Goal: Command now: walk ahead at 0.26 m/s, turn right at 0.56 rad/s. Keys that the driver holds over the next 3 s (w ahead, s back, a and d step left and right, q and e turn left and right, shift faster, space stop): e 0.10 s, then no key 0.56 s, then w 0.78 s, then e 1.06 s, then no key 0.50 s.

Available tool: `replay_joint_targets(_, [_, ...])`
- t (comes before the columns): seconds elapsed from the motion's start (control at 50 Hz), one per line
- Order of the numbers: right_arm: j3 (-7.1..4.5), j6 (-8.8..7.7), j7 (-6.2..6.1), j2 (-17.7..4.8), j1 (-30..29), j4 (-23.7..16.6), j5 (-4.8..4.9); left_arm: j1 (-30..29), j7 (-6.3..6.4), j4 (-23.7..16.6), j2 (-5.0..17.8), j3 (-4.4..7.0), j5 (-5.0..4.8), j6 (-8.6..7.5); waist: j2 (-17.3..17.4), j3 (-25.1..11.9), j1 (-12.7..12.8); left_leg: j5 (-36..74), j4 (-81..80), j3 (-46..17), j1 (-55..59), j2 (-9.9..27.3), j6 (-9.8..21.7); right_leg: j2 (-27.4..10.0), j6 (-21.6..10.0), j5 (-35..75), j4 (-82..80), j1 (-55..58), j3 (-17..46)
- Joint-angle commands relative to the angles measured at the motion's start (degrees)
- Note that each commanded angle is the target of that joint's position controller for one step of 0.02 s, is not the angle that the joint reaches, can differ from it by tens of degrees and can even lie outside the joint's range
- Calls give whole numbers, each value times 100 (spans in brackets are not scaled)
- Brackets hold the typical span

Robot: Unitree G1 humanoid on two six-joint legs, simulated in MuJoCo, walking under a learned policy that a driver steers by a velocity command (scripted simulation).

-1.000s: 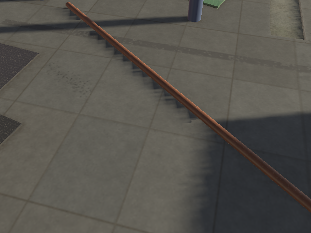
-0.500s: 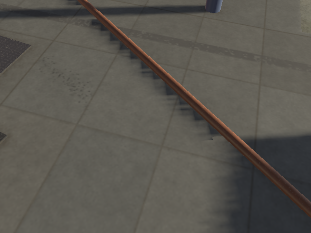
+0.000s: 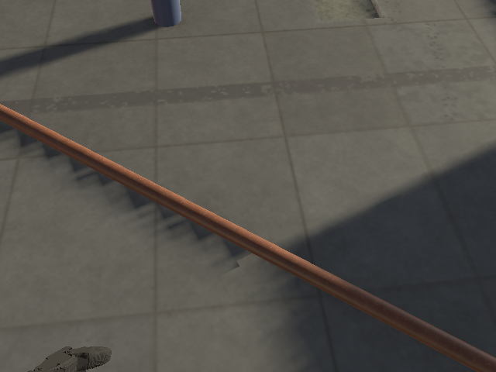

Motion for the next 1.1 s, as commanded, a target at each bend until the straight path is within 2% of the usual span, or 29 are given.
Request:
replay_joint_targets(0.02, [-143, -192, 32, -747, -286, -686, 48, 782, 82, -246, 908, 293, -109, -23, 392, -1215, 323, 124, 927, -738, -2625, 242, -71, -1845, -1316, 3635, -1148, 3098, 2426])
replay_joint_targets(0.04, [-176, -90, -42, -789, -264, -657, -37, 563, 117, -303, 773, 252, -144, -6, 402, -970, 161, 343, 531, -697, -2339, 373, -126, -1673, -1167, 3446, -1312, 2398, 2161])
replay_joint_targets(0.06, [-197, 24, -58, -790, -184, -675, -40, 474, 122, -370, 785, 247, -76, 13, 234, -873, 1, 478, 287, -705, -1925, 410, -155, -1524, -1092, 3426, -1424, 1805, 2027])
replay_joint_targets(0.12, [-159, 168, -132, -558, -60, -702, -92, 468, 175, -338, 930, 284, -9, 27, -144, -1072, -125, 902, -410, -598, -1592, 267, -361, -1307, -1026, 3978, -1424, 1310, 1681])
replay_joint_targets(0.18, [-126, 208, -160, -515, -329, -779, -67, 610, 297, -233, 868, 245, -70, 106, -266, -1294, -1, 1515, -1036, -627, -1642, 268, -463, -1212, -825, 3728, -1297, 1474, 1540])
replay_joint_targets(0.24, [-103, 252, -130, -505, -748, -908, -20, 644, 367, -166, 833, 208, -43, 202, -408, -1227, 147, 1979, -1687, -671, -1516, 276, -449, -1152, -591, 2797, -1305, 1486, 1611])
replay_joint_targets(0.32, [-102, 255, -86, -562, -1006, -988, -4, 637, 342, -75, 729, 137, 27, 236, -632, -996, 265, 1760, -2491, -671, -1100, 215, -371, -1253, -604, 2056, -1206, 1506, 1890])
replay_joint_targets(0.36, [-100, 196, -46, -565, -994, -1009, -13, 633, 315, -25, 621, 77, 6, 233, -684, -944, 243, 1558, -3045, -618, -825, 147, -242, -1303, -580, 2114, -942, 1640, 2068])
replay_joint_targets(0.4, [-74, 90, 16, -502, -731, -940, -66, 651, 321, 31, 484, 1, -46, 214, -534, -909, 11, 3008, -4465, -669, 108, 221, 24, -1060, -243, 1743, -672, 1485, 2090])
replay_joint_targets(0.42, [-122, 56, 2, -824, -605, -939, -150, 893, 321, 28, 350, -44, 72, 157, -73, -1091, 152, 4677, -4381, -1208, 777, 863, 265, -741, 55, 1045, -316, 1241, 1858])
replay_joint_targets(0.44, [-176, 96, -22, -1080, -756, -922, -180, 1477, 299, 92, 347, -26, 100, 112, 964, -1240, 600, 5730, -4066, -1721, 1265, 1439, 911, -215, 348, -700, -22, 752, 1327])
replay_joint_targets(0.46, [-59, 137, -19, -575, -806, -878, -158, 1338, 296, 106, 415, -45, 115, 129, 1246, -1370, 466, 5031, -4219, -2031, 958, 1670, 1354, -268, 594, -1237, -23, 969, 1054])
replay_joint_targets(0.48, [4, 154, 12, -389, -931, -901, -125, 1060, 295, 80, 526, -16, 81, 179, 1104, -1198, 385, 4421, -4295, -1924, 700, 1429, 1238, -375, 653, -997, -202, 1186, 1013])
replay_joint_targets(0.52, [-25, 168, 65, -539, -1059, -940, -67, 808, 298, 73, 516, 2, 80, 330, 763, -879, 287, 3252, -4214, -1361, 383, 848, 735, -362, 588, -239, -515, 1347, 1015])
replay_joint_targets(0.56, [-41, 139, 87, -622, -996, -904, -62, 763, 268, 70, 501, 5, 63, 382, 491, -705, 221, 2743, -4108, -1042, 275, 559, 461, -416, 442, 134, -644, 1420, 1122])
replay_joint_targets(0.66, [-6, 169, 56, -496, -932, -827, -33, 747, 277, 128, 431, 8, 42, 292, 207, -728, 125, 3105, -3859, -882, 576, 406, 432, -502, 398, 573, -694, 1391, 1231])
replay_joint_targets(0.68, [21, 185, 59, -419, -885, -784, -52, 839, 280, 188, 344, -14, 48, 286, 150, -839, 127, 2601, -3895, -835, 637, 347, 429, -467, 404, 133, -773, 1446, 1195])
replay_joint_targets(0.74, [-5, 217, 58, -541, -872, -734, 24, 924, 294, 227, 423, 14, -14, 259, 37, -321, 101, 190, -3920, -782, 284, 124, 547, -340, 225, -1994, -845, 944, 1145])
replay_joint_targets(0.8, [-2, 25, 48, -563, -681, -708, 114, 1030, 302, 157, 340, -18, -108, 20, 172, 236, 74, -745, -4145, -1291, 65, 349, 871, -393, 68, -2571, -691, 426, 1196])
replay_joint_targets(0.88, [-102, -145, 118, -873, -149, -557, 118, 980, 231, -5, 240, -17, -164, -286, 965, 40, 56, -175, -4785, -3120, 796, 1474, 1631, -278, 185, -1506, 448, -65, 569])
replay_joint_targets(0.9, [-110, -128, 129, -899, -137, -572, 126, 997, 212, -6, 285, 3, -161, -322, 944, -31, 81, 327, -4771, -3222, 809, 1600, 1698, -329, 190, -1457, 450, 25, 488])
replay_joint_targets(0.94, [-90, -75, 160, -871, -558, -723, 166, 1365, 156, 139, 257, 21, -120, -359, 872, -242, 370, 1687, -4485, -2543, 343, 1352, 1451, -339, 90, -1196, -279, 1057, 439])
replay_joint_targets(0.96, [-56, -60, 174, -772, -1035, -902, 185, 1837, 125, 332, 356, 70, -112, -356, 658, -365, 632, 2554, -3960, -1784, -178, 889, 1143, -396, 3, -730, -840, 1979, 693])
replay_joint_targets(0.98, [6, -114, 171, -540, -1407, -1103, 167, 2500, 123, 546, 791, 217, -117, -337, -251, -573, 835, 3219, -2433, -703, -1014, 134, 671, -958, -205, 112, -1356, 3069, 1750])
replay_joint_targets(1.0, [3, -235, 168, -598, -1411, -1223, 114, 2830, 98, 576, 1258, 356, -116, -302, -1377, -458, 908, 1605, -1228, -214, -2673, -374, 331, -1865, -703, 1452, -1633, 4183, 3224])
replay_joint_targets(1.02, [-43, -254, 179, -758, -1307, -1163, 115, 2747, 106, 545, 901, 242, -64, -279, -1134, -279, 787, -266, -383, -431, -3578, -231, 273, -2356, -1054, 2207, -1578, 4399, 3576])
replay_joint_targets(1.04, [-44, -230, 205, -716, -1220, -1129, 193, 2664, 110, 537, 603, 132, -38, -263, -576, -106, 654, -280, 82, -574, -4003, 8, 369, -2370, -1046, 2351, -1497, 4470, 3203])
replay_joint_targets(1.06, [17, -204, 231, -507, -1271, -1135, 230, 2666, 122, 540, 523, 92, -42, -247, -304, -67, 633, 19, 165, -495, -4296, 165, 424, -2256, -922, 2278, -1588, 4538, 2812])
replay_joint_targets(1.1, [46, -208, 288, -360, -1552, -1249, 159, 2649, 161, 660, 410, 17, -92, -183, -306, 87, 581, 751, -278, -311, -4354, 409, 407, -1993, -590, 2414, -1904, 4315, 2204])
